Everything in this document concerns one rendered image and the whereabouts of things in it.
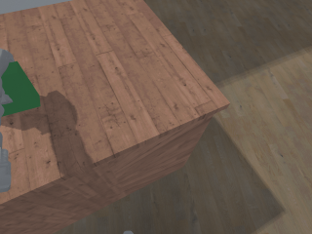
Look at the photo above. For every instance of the table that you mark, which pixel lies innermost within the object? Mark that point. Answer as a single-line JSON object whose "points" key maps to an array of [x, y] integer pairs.
{"points": [[122, 104]]}

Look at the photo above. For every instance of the robot left upper arm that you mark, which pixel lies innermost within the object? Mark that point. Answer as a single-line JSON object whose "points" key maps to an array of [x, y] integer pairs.
{"points": [[5, 170]]}

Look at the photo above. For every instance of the left robot hand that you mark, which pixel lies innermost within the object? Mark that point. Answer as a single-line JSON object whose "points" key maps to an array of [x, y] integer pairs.
{"points": [[5, 58]]}

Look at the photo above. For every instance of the sponge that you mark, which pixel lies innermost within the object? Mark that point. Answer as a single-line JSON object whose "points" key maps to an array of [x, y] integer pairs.
{"points": [[18, 87]]}

